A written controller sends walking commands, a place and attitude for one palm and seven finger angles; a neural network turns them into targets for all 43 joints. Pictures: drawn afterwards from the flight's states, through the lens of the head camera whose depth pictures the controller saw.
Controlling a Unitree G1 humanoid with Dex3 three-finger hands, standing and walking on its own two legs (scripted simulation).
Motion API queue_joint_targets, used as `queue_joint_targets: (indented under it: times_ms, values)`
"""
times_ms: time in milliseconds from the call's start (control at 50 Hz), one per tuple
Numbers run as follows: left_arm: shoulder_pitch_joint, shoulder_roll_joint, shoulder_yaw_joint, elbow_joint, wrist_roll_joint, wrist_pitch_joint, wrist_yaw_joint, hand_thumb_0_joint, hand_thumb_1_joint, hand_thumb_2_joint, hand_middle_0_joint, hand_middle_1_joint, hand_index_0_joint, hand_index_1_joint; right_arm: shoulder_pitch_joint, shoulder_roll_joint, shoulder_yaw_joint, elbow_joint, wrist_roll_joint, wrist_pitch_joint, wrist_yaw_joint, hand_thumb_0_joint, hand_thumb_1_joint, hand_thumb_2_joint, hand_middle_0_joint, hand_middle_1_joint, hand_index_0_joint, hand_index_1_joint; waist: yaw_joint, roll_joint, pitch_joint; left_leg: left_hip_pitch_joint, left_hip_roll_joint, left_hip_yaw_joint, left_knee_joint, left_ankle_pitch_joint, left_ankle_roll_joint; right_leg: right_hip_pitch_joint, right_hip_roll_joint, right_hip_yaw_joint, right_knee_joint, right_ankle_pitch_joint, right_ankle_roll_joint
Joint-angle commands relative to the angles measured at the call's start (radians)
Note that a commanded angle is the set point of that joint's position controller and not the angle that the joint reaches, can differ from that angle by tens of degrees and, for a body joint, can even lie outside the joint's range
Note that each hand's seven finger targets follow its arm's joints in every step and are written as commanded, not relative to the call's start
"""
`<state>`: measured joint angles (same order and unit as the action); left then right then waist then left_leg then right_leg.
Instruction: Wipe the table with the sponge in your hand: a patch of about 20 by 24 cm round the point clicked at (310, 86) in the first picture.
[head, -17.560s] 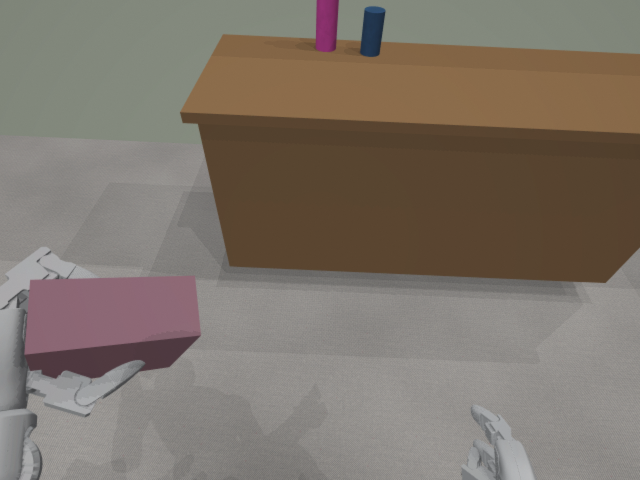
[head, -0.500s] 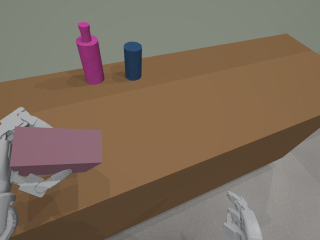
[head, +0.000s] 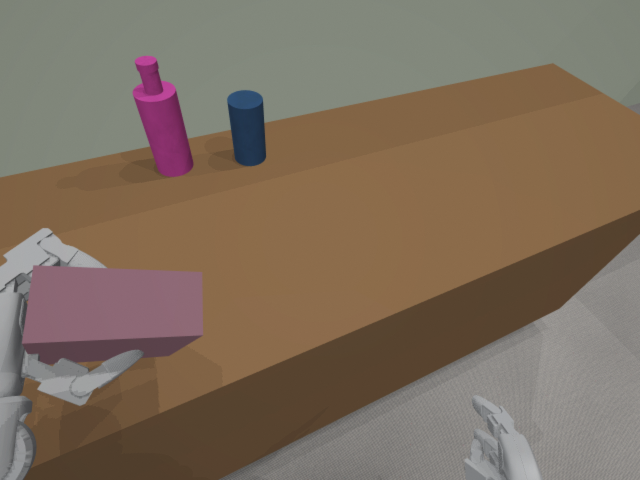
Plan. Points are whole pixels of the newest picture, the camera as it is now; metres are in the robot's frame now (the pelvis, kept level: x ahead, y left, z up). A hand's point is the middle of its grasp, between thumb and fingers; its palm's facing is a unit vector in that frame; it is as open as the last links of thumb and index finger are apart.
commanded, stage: come to a stop and stand still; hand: left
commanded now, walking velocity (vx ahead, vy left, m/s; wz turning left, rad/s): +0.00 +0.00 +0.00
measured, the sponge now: (139, 319) +0.23 +0.20 +0.13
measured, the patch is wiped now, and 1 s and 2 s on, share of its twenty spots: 0.00 0.00 0.00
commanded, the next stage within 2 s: look again from close up in 0.42 s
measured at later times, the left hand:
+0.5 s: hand (78, 305) +0.23 +0.25 +0.15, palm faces +0.35 -0.86 -0.37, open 10.1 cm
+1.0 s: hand (75, 317) +0.22 +0.25 +0.15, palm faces +0.36 -0.85 -0.38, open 10.1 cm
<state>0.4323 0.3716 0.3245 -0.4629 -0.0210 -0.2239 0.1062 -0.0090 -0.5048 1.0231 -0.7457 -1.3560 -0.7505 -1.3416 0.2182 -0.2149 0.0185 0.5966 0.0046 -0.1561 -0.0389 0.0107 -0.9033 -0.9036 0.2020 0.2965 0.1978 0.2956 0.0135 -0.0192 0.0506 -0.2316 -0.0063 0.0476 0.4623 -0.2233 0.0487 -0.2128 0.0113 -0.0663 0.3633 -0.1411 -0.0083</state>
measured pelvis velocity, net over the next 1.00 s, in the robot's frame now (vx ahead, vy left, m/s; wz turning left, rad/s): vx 0.00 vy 0.00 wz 0.00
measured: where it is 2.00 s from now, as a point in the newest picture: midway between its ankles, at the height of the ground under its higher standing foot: outside the picture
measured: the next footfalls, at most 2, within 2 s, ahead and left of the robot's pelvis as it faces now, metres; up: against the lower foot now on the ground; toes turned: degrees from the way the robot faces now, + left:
none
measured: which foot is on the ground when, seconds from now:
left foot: down 0.00-1.00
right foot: down 0.00-1.00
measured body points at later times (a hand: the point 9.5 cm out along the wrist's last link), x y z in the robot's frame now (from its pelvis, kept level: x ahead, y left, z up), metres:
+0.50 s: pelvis +0.01 +0.00 +0.00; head +0.03 +0.03 +0.45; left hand +0.21 +0.29 +0.17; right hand +0.20 -0.22 -0.06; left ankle +0.02 +0.08 -0.74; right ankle +0.03 -0.12 -0.74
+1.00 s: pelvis +0.00 +0.00 +0.00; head +0.02 +0.02 +0.45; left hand +0.20 +0.29 +0.17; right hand +0.18 -0.22 -0.07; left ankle +0.02 +0.08 -0.74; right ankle +0.03 -0.12 -0.74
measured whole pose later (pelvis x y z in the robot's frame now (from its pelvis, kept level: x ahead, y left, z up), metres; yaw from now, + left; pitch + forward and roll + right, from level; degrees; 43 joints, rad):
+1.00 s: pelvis +0.00 +0.00 +0.00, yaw +0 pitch -1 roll -1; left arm 0.44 0.36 0.32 -0.45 -0.03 -0.18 0.11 -0.01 -0.50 1.02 -0.75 -1.35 -0.75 -1.34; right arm 0.21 -0.20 0.02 0.59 0.01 -0.13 -0.05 0.01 -0.90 -0.90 0.20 0.30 0.20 0.30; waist 0.02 -0.01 0.04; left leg -0.20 -0.02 0.05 0.43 -0.22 0.06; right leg -0.20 0.00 -0.06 0.36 -0.15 0.00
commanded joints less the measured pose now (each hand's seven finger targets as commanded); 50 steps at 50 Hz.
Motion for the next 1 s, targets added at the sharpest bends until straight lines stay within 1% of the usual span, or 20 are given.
queue_joint_targets:
  times_ms: [0,40,160,220,240,320,340,420,440,520,540,620,640,720,740,820,840,920,940,980]
  values:
    - [-0.071,0.155,0.13,-0.202,-0.025,-0.061,0.019,0.0,0.1,1.3,-1.2,-1.6,-1.2,-1.6,-0.091,-0.121,-0.057,-0.161,0.002,-0.05,-0.007,0.0,-0.9,-0.9,0.2,0.3,0.2,0.3,0.007,0.071,-0.166,-0.008,0.07,-0.114,-0.114,0.037,-0.03,0.107,-0.07,0.133,-0.041,0.054,-0.018]
    - [-0.057,0.135,0.112,-0.182,-0.029,-0.055,0.017,0.0,0.1,1.3,-1.2,-1.6,-1.2,-1.6,-0.092,-0.121,-0.053,-0.156,0.001,-0.046,-0.007,0.0,-0.9,-0.9,0.2,0.3,0.2,0.3,0.006,0.062,-0.169,-0.005,0.07,-0.11,-0.118,0.076,-0.033,0.114,-0.065,0.113,-0.033,0.091,-0.014]
    - [-0.078,0.152,0.112,-0.229,-0.03,-0.044,0.017,0.0,0.1,1.3,-1.2,-1.6,-1.2,-1.6,-0.104,-0.12,-0.056,-0.172,0.005,-0.04,-0.011,0.0,-0.9,-0.9,0.2,0.3,0.2,0.3,0.007,0.055,-0.184,0.02,0.077,-0.115,-0.108,0.158,-0.035,0.136,-0.07,0.113,-0.013,0.177,-0.014]
    - [-0.081,0.185,0.14,-0.271,-0.029,-0.041,0.023,0.0,0.1,1.3,-1.2,-1.6,-1.2,-1.6,-0.117,-0.12,-0.054,-0.17,0.007,-0.038,-0.013,0.0,-0.9,-0.9,0.2,0.3,0.2,0.3,0.008,0.097,-0.196,0.035,0.08,-0.111,-0.104,0.182,-0.038,0.141,-0.069,0.114,-0.002,0.2,-0.015]
    - [-0.068,0.155,0.118,-0.248,-0.034,-0.042,0.019,0.0,0.1,1.3,-1.2,-1.6,-1.2,-1.6,-0.106,-0.117,-0.049,-0.17,0.001,-0.033,-0.013,0.0,-0.9,-0.9,0.2,0.3,0.2,0.3,0.008,0.075,-0.196,0.025,0.081,-0.11,-0.108,0.185,-0.036,0.152,-0.069,0.1,-0.005,0.2,-0.013]
    - [-0.068,0.18,0.142,-0.266,-0.032,-0.037,0.023,0.0,0.1,1.3,-1.2,-1.6,-1.2,-1.6,-0.116,-0.116,-0.052,-0.171,0.008,-0.032,-0.014,0.0,-0.9,-0.9,0.2,0.3,0.2,0.3,0.007,0.101,-0.194,0.04,0.083,-0.111,-0.107,0.206,-0.044,0.143,-0.067,0.11,0.002,0.209,-0.017]
    - [-0.062,0.144,0.11,-0.242,-0.037,-0.039,0.016,0.0,0.1,1.3,-1.2,-1.6,-1.2,-1.6,-0.107,-0.114,-0.046,-0.171,0.001,-0.028,-0.013,0.0,-0.9,-0.9,0.2,0.3,0.2,0.3,0.007,0.094,-0.181,0.027,0.085,-0.111,-0.119,0.19,-0.042,0.14,-0.065,0.096,-0.005,0.187,-0.014]
    - [-0.066,0.162,0.128,-0.228,-0.034,-0.031,0.018,0.0,0.1,1.3,-1.2,-1.6,-1.2,-1.6,-0.112,-0.114,-0.049,-0.171,0.007,-0.025,-0.014,0.0,-0.9,-0.9,0.2,0.3,0.2,0.3,0.006,0.086,-0.17,0.022,0.089,-0.118,-0.13,0.179,-0.05,0.137,-0.061,0.099,-0.006,0.173,-0.014]
    - [-0.061,0.135,0.105,-0.204,-0.037,-0.033,0.013,0.0,0.1,1.3,-1.2,-1.6,-1.2,-1.6,-0.103,-0.116,-0.046,-0.171,0.002,-0.02,-0.013,0.0,-0.9,-0.9,0.2,0.3,0.2,0.3,0.006,0.08,-0.165,0.008,0.089,-0.117,-0.138,0.167,-0.046,0.14,-0.059,0.089,-0.009,0.161,-0.011]
    - [-0.08,0.16,0.12,-0.235,-0.03,-0.03,0.016,0.0,0.1,1.3,-1.2,-1.6,-1.2,-1.6,-0.115,-0.113,-0.048,-0.176,0.009,-0.022,-0.014,0.0,-0.9,-0.9,0.2,0.3,0.2,0.3,0.005,0.083,-0.167,0.009,0.091,-0.12,-0.143,0.138,-0.048,0.14,-0.059,0.096,-0.006,0.145,-0.012]
    - [-0.083,0.133,0.094,-0.229,-0.034,-0.034,0.012,0.0,0.1,1.3,-1.2,-1.6,-1.2,-1.6,-0.108,-0.116,-0.044,-0.173,0.002,-0.02,-0.014,0.0,-0.9,-0.9,0.2,0.3,0.2,0.3,0.005,0.093,-0.166,-0.001,0.09,-0.12,-0.149,0.131,-0.045,0.143,-0.058,0.087,-0.009,0.137,-0.01]
    - [-0.082,0.176,0.134,-0.264,-0.028,-0.032,0.019,0.0,0.1,1.3,-1.2,-1.6,-1.2,-1.6,-0.118,-0.116,-0.049,-0.177,0.007,-0.024,-0.014,0.0,-0.9,-0.9,0.2,0.3,0.2,0.3,0.007,0.091,-0.184,0.01,0.091,-0.126,-0.141,0.156,-0.052,0.157,-0.059,0.093,0.005,0.16,-0.012]
    - [-0.075,0.145,0.107,-0.242,-0.034,-0.035,0.015,0.0,0.1,1.3,-1.2,-1.6,-1.2,-1.6,-0.111,-0.113,-0.044,-0.176,0.001,-0.02,-0.013,0.0,-0.9,-0.9,0.2,0.3,0.2,0.3,0.007,0.091,-0.175,-0.003,0.091,-0.123,-0.147,0.137,-0.046,0.158,-0.061,0.086,-0.004,0.143,-0.01]
    - [-0.075,0.174,0.137,-0.251,-0.027,-0.033,0.021,0.0,0.1,1.3,-1.2,-1.6,-1.2,-1.6,-0.112,-0.116,-0.05,-0.174,0.007,-0.025,-0.014,0.0,-0.9,-0.9,0.2,0.3,0.2,0.3,0.006,0.108,-0.162,-0.016,0.093,-0.126,-0.155,0.09,-0.05,0.147,-0.059,0.094,-0.001,0.113,-0.012]
    - [-0.07,0.136,0.104,-0.228,-0.032,-0.036,0.015,0.0,0.1,1.3,-1.2,-1.6,-1.2,-1.6,-0.108,-0.113,-0.045,-0.172,0.003,-0.022,-0.013,0.0,-0.9,-0.9,0.2,0.3,0.2,0.3,0.006,0.106,-0.152,-0.028,0.094,-0.131,-0.165,0.068,-0.046,0.146,-0.058,0.088,-0.006,0.094,-0.011]
    - [-0.08,0.161,0.128,-0.226,-0.023,-0.033,0.02,0.0,0.1,1.3,-1.2,-1.6,-1.2,-1.6,-0.111,-0.117,-0.052,-0.17,0.009,-0.027,-0.014,0.0,-0.9,-0.9,0.2,0.3,0.2,0.3,0.004,0.096,-0.14,-0.033,0.095,-0.132,-0.17,0.015,-0.044,0.13,-0.056,0.101,-0.013,0.063,-0.012]
    - [-0.078,0.126,0.098,-0.206,-0.028,-0.037,0.015,0.0,0.1,1.3,-1.2,-1.6,-1.2,-1.6,-0.102,-0.118,-0.048,-0.167,0.003,-0.024,-0.013,0.0,-0.9,-0.9,0.2,0.3,0.2,0.3,0.004,0.092,-0.136,-0.046,0.094,-0.135,-0.177,0.01,-0.041,0.134,-0.054,0.089,-0.014,0.054,-0.01]
    - [-0.095,0.159,0.121,-0.231,-0.02,-0.035,0.021,0.0,0.1,1.3,-1.2,-1.6,-1.2,-1.6,-0.114,-0.12,-0.053,-0.168,0.009,-0.031,-0.015,0.0,-0.9,-0.9,0.2,0.3,0.2,0.3,0.003,0.098,-0.145,-0.032,0.095,-0.135,-0.17,0.007,-0.041,0.128,-0.056,0.103,-0.012,0.054,-0.012]
    - [-0.088,0.13,0.097,-0.213,-0.025,-0.037,0.016,0.0,0.1,1.3,-1.2,-1.6,-1.2,-1.6,-0.106,-0.116,-0.047,-0.165,0.003,-0.026,-0.014,0.0,-0.9,-0.9,0.2,0.3,0.2,0.3,0.005,0.09,-0.144,-0.035,0.097,-0.139,-0.179,0.006,-0.041,0.128,-0.051,0.092,-0.015,0.047,-0.011]
    - [-0.104,0.144,0.106,-0.222,-0.025,-0.037,0.015,0.0,0.1,1.3,-1.2,-1.6,-1.2,-1.6,-0.102,-0.117,-0.053,-0.166,0.005,-0.026,-0.013,0.0,-0.9,-0.9,0.2,0.3,0.2,0.3,0.003,0.093,-0.145,-0.021,0.111,-0.151,-0.189,0.018,-0.053,0.118,-0.044,0.089,-0.002,0.044,-0.011]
